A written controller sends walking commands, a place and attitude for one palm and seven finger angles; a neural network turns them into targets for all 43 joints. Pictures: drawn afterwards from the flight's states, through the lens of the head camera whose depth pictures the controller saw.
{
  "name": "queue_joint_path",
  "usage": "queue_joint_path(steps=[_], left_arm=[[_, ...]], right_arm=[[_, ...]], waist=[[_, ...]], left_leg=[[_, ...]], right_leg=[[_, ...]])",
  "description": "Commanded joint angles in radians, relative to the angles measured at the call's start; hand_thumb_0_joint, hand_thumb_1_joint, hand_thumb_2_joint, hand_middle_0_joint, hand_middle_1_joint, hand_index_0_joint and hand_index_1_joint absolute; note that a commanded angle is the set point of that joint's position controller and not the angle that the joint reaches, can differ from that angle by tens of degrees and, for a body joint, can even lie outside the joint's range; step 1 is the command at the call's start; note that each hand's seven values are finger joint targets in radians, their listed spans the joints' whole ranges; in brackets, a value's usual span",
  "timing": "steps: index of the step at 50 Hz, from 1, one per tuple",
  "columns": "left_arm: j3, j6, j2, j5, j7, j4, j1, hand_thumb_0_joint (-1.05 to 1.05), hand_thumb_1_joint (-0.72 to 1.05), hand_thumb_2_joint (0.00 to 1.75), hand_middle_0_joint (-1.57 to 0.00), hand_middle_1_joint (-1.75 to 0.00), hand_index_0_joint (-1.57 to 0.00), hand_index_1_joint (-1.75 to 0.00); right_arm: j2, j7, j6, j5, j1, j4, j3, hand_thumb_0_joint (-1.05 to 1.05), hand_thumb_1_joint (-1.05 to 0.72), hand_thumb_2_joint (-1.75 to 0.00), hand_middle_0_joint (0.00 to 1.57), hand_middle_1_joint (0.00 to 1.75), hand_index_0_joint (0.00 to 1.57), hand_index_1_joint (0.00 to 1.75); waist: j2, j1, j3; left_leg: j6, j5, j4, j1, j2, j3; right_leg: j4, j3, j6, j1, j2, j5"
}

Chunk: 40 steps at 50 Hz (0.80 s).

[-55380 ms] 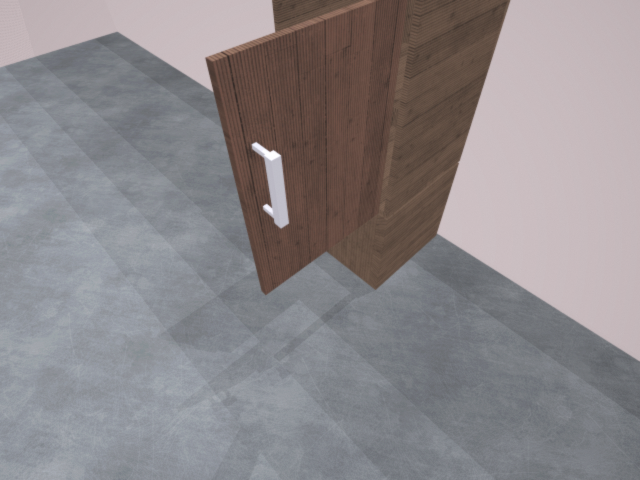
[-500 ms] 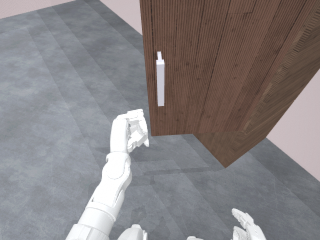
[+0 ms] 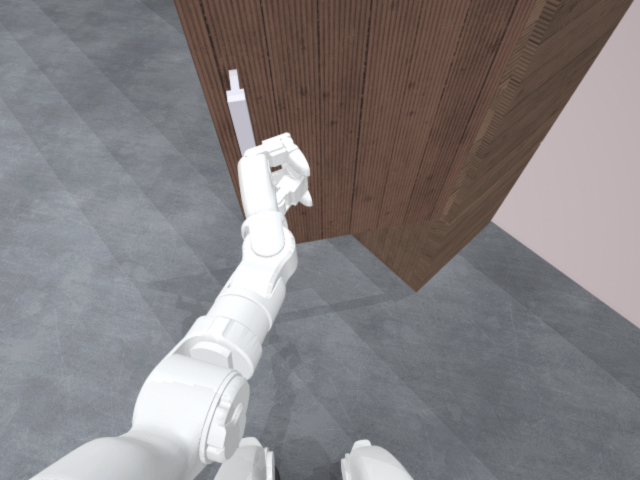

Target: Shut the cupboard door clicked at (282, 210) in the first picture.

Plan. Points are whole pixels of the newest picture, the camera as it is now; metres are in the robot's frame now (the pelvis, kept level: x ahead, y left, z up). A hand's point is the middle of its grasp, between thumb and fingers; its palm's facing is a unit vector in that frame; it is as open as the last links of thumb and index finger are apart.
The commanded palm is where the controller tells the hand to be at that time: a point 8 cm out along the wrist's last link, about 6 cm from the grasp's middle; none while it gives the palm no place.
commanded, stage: bring the fist close to the handle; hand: left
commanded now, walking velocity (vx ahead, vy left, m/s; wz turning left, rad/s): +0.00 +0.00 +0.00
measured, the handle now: (246, 135) +0.55 +0.05 +0.08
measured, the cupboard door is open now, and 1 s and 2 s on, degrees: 59 55 44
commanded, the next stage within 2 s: push the door shut along its arc in 0.28 s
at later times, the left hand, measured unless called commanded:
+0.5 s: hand (286, 191) +0.45 +0.00 +0.09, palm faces +0.00 -1.00 -0.07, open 3.1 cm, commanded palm +0.44 +0.06 +0.08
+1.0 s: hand (286, 151) +0.51 +0.00 +0.09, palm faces -0.08 -1.00 +0.01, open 3.1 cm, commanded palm +0.51 +0.04 +0.08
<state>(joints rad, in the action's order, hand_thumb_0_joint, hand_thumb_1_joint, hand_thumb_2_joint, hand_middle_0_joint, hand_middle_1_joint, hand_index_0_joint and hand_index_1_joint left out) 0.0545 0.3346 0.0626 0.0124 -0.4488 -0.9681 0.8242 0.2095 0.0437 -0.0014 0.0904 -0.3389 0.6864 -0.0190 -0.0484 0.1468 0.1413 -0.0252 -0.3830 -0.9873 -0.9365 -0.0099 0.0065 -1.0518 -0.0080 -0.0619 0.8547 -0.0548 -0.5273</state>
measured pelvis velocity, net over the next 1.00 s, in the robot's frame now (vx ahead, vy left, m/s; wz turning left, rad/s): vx -0.01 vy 0.03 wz -0.02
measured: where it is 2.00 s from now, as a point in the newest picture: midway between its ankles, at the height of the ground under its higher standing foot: outside the picture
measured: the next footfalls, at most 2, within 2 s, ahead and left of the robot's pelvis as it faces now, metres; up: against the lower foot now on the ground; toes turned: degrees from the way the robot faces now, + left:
none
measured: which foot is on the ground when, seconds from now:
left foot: down 0.00-1.00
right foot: down 0.00-1.00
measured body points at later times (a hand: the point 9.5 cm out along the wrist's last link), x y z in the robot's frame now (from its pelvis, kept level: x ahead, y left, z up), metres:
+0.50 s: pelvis +0.01 +0.01 +0.01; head +0.08 -0.01 +0.45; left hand +0.44 +0.05 +0.09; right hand +0.09 -0.25 -0.12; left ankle +0.05 +0.14 -0.67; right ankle -0.02 -0.08 -0.67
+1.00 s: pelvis -0.01 +0.03 -0.01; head +0.11 +0.03 +0.42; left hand +0.51 +0.05 +0.09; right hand -0.06 -0.21 -0.13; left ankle +0.05 +0.14 -0.67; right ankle -0.02 -0.08 -0.67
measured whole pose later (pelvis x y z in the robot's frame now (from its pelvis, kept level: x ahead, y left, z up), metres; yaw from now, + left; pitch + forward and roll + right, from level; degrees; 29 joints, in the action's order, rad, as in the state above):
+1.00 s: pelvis -0.01 +0.03 -0.01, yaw -1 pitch +23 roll -1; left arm 0.14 0.47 -0.09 -0.02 -0.30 -1.28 1.09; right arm 0.23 0.07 0.00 0.10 -0.44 0.72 -0.03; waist -0.06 0.24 0.15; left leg 0.02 -0.40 -1.06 -1.06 -0.01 0.00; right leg -1.07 -0.01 -0.02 0.95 -0.05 -0.52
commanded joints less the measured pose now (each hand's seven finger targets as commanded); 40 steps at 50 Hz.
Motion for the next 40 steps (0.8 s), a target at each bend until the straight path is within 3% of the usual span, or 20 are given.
queue_joint_path(steps=[1, 3, 5, 8, 9, 11, 12, 14, 17, 20, 23, 24, 26, 28, 30, 32, 33, 35, 37, 40], left_arm=[[0.079, 0.157, -0.163, -0.067, -0.002, 0.224, 0.327, 0.0, 0.9, 0.9, -1.3, -1.5, -1.3, -1.5], [0.055, 0.155, -0.145, -0.101, 0.001, 0.211, 0.251, 0.0, 0.9, 0.9, -1.3, -1.5, -1.3, -1.5], [0.011, 0.123, -0.11, -0.107, 0.012, 0.189, 0.227, 0.0, 0.9, 0.9, -1.3, -1.5, -1.3, -1.5], [-0.018, 0.082, -0.08, -0.055, 0.044, 0.24, 0.254, 0.0, 0.9, 0.9, -1.3, -1.5, -1.3, -1.5], [-0.029, 0.078, -0.067, -0.031, 0.057, 0.275, 0.269, 0.0, 0.9, 0.9, -1.3, -1.5, -1.3, -1.5], [-0.051, 0.102, -0.054, 0.003, 0.078, 0.37, 0.363, 0.0, 0.9, 0.9, -1.3, -1.5, -1.3, -1.5], [-0.048, 0.126, -0.061, 0.014, 0.087, 0.397, 0.373, 0.0, 0.9, 0.9, -1.3, -1.5, -1.3, -1.5], [-0.073, 0.18, -0.052, 0.006, 0.101, 0.422, 0.377, 0.0, 0.9, 0.9, -1.3, -1.5, -1.3, -1.5], [-0.097, 0.223, -0.043, -0.037, 0.098, 0.362, 0.312, 0.0, 0.9, 0.9, -1.3, -1.5, -1.3, -1.5], [-0.09, 0.167, -0.045, -0.075, 0.079, 0.184, 0.18, 0.0, 0.9, 0.9, -1.3, -1.5, -1.3, -1.5], [-0.045, 0.095, -0.09, -0.068, 0.062, 0.077, 0.294, 0.0, 0.9, 0.9, -1.3, -1.5, -1.3, -1.5], [-0.02, 0.086, -0.114, -0.053, 0.06, 0.074, 0.346, 0.0, 0.9, 0.9, -1.3, -1.5, -1.3, -1.5], [0.01, 0.102, -0.133, -0.016, 0.062, 0.126, 0.45, 0.0, 0.9, 0.9, -1.3, -1.5, -1.3, -1.5], [0.005, 0.161, -0.122, 0.006, 0.079, 0.189, 0.565, 0.0, 0.9, 0.9, -1.3, -1.5, -1.3, -1.5], [-0.017, 0.237, -0.114, -0.004, 0.106, 0.231, 0.629, 0.0, 0.9, 0.9, -1.3, -1.5, -1.3, -1.5], [-0.015, 0.283, -0.142, -0.032, 0.127, 0.175, 0.637, 0.0, 0.9, 0.9, -1.3, -1.5, -1.3, -1.5], [-0.034, 0.285, -0.126, -0.054, 0.131, 0.12, 0.631, 0.0, 0.9, 0.9, -1.3, -1.5, -1.3, -1.5], [-0.043, 0.245, -0.113, -0.089, 0.131, -0.039, 0.577, 0.0, 0.9, 0.9, -1.3, -1.5, -1.3, -1.5], [-0.008, 0.166, -0.149, -0.094, 0.13, -0.15, 0.558, 0.0, 0.9, 0.9, -1.3, -1.5, -1.3, -1.5], [0.035, 0.088, -0.168, -0.045, 0.125, -0.15, 0.661, 0.0, 0.9, 0.9, -1.3, -1.5, -1.3, -1.5]], right_arm=[[0.105, 0.009, -0.027, 0.018, -0.102, -0.104, -0.044, 0.0, -0.9, -0.9, 0.2, 0.3, 0.2, 0.3], [0.104, 0.021, -0.015, 0.017, -0.115, -0.112, -0.051, 0.0, -0.9, -0.9, 0.2, 0.3, 0.2, 0.3], [0.113, 0.026, -0.002, 0.007, -0.128, -0.119, -0.055, 0.0, -0.9, -0.9, 0.2, 0.3, 0.2, 0.3], [0.126, 0.02, 0.01, -0.013, -0.133, -0.128, -0.062, 0.0, -0.9, -0.9, 0.2, 0.3, 0.2, 0.3], [0.127, 0.015, 0.011, -0.019, -0.123, -0.131, -0.063, 0.0, -0.9, -0.9, 0.2, 0.3, 0.2, 0.3], [0.125, 0.005, 0.002, -0.022, -0.116, -0.122, -0.063, 0.0, -0.9, -0.9, 0.2, 0.3, 0.2, 0.3], [0.12, 0.003, -0.006, -0.024, -0.109, -0.115, -0.065, 0.0, -0.9, -0.9, 0.2, 0.3, 0.2, 0.3], [0.112, 0.005, -0.022, -0.021, -0.099, -0.099, -0.063, 0.0, -0.9, -0.9, 0.2, 0.3, 0.2, 0.3], [0.106, 0.017, -0.029, -0.014, -0.095, -0.082, -0.065, 0.0, -0.9, -0.9, 0.2, 0.3, 0.2, 0.3], [0.113, 0.03, -0.008, -0.014, -0.091, -0.091, -0.062, 0.0, -0.9, -0.9, 0.2, 0.3, 0.2, 0.3], [0.124, 0.018, 0.019, -0.026, -0.081, -0.096, -0.051, 0.0, -0.9, -0.9, 0.2, 0.3, 0.2, 0.3], [0.128, 0.009, 0.024, -0.028, -0.076, -0.099, -0.048, 0.0, -0.9, -0.9, 0.2, 0.3, 0.2, 0.3], [0.131, -0.004, 0.024, -0.023, -0.069, -0.106, -0.047, 0.0, -0.9, -0.9, 0.2, 0.3, 0.2, 0.3], [0.122, -0.008, 0.01, -0.018, -0.061, -0.098, -0.046, 0.0, -0.9, -0.9, 0.2, 0.3, 0.2, 0.3], [0.117, -0.002, -0.01, -0.01, -0.064, -0.085, -0.049, 0.0, -0.9, -0.9, 0.2, 0.3, 0.2, 0.3], [0.123, 0.003, -0.016, -0.005, -0.08, -0.066, -0.053, 0.0, -0.9, -0.9, 0.2, 0.3, 0.2, 0.3], [0.123, 0.008, -0.015, 0.0, -0.094, -0.054, -0.057, 0.0, -0.9, -0.9, 0.2, 0.3, 0.2, 0.3], [0.133, 0.021, -0.006, 0.002, -0.125, -0.043, -0.059, 0.0, -0.9, -0.9, 0.2, 0.3, 0.2, 0.3], [0.153, 0.023, 0.011, -0.005, -0.156, -0.045, -0.058, 0.0, -0.9, -0.9, 0.2, 0.3, 0.2, 0.3], [0.167, 0.012, 0.027, -0.013, -0.186, -0.058, -0.06, 0.0, -0.9, -0.9, 0.2, 0.3, 0.2, 0.3]], waist=[[0.175, -0.031, 0.527], [0.165, -0.037, 0.515], [0.196, -0.017, 0.457], [0.22, -0.003, 0.434], [0.202, -0.004, 0.437], [0.179, 0.014, 0.451], [0.148, 0.009, 0.459], [0.089, 0.005, 0.452], [0.05, 0.001, 0.428], [0.106, -0.008, 0.335], [0.148, 0.018, 0.258], [0.183, 0.027, 0.256], [0.177, 0.029, 0.305], [0.104, 0.04, 0.384], [0.057, 0.048, 0.462], [0.042, 0.059, 0.484], [0.027, 0.072, 0.467], [0.031, 0.082, 0.414], [0.077, 0.095, 0.386], [0.122, 0.112, 0.381]], left_leg=[[0.064, 0.236, 0.009, 0.187, 0.042, -0.017], [0.062, 0.237, 0.009, 0.181, 0.042, -0.03], [0.063, 0.207, 0.022, 0.19, 0.04, -0.035], [0.065, 0.197, 0.048, 0.241, 0.039, -0.038], [0.065, 0.197, 0.057, 0.262, 0.041, -0.037], [0.067, 0.223, 0.056, 0.313, 0.038, -0.029], [0.064, 0.232, 0.056, 0.334, 0.035, -0.025], [0.061, 0.25, 0.059, 0.379, 0.029, -0.013], [0.059, 0.274, 0.039, 0.397, 0.025, -0.009], [0.06, 0.217, 0.05, 0.327, 0.029, -0.015], [0.068, 0.131, 0.069, 0.28, 0.037, -0.019], [0.07, 0.112, 0.078, 0.268, 0.038, -0.018], [0.071, 0.121, 0.081, 0.282, 0.037, -0.01], [0.066, 0.155, 0.061, 0.333, 0.034, -0.005], [0.062, 0.206, 0.034, 0.391, 0.027, 0.009], [0.058, 0.234, 0.005, 0.393, 0.019, 0.022], [0.057, 0.231, -0.004, 0.396, 0.018, 0.024], [0.055, 0.205, -0.009, 0.365, 0.015, 0.029], [0.06, 0.177, 0.004, 0.316, 0.016, 0.026], [0.067, 0.141, 0.027, 0.29, 0.022, 0.022]], right_leg=[[0.142, 0.075, 0.11, -0.334, 0.069, 0.745], [0.147, 0.077, 0.113, -0.341, 0.073, 0.784], [0.183, 0.084, 0.13, -0.329, 0.072, 0.775], [0.235, 0.089, 0.144, -0.352, 0.07, 0.771], [0.247, 0.088, 0.14, -0.359, 0.068, 0.761], [0.244, 0.08, 0.134, -0.353, 0.065, 0.773], [0.24, 0.072, 0.122, -0.341, 0.063, 0.754], [0.219, 0.046, 0.091, -0.288, 0.05, 0.678], [0.191, 0.031, 0.077, -0.209, 0.046, 0.633], [0.207, 0.027, 0.078, -0.18, 0.046, 0.57], [0.258, 0.044, 0.085, -0.171, 0.049, 0.46], [0.273, 0.051, 0.088, -0.186, 0.052, 0.439], [0.263, 0.047, 0.08, -0.197, 0.044, 0.433], [0.225, 0.034, 0.071, -0.176, 0.036, 0.447], [0.18, 0.02, 0.065, -0.13, 0.03, 0.458], [0.147, 0.014, 0.061, -0.067, 0.027, 0.449], [0.139, 0.007, 0.059, -0.031, 0.024, 0.433], [0.142, -0.005, 0.057, 0.025, 0.019, 0.385], [0.159, -0.009, 0.061, 0.024, 0.018, 0.362], [0.198, -0.006, 0.062, -0.019, 0.012, 0.339]])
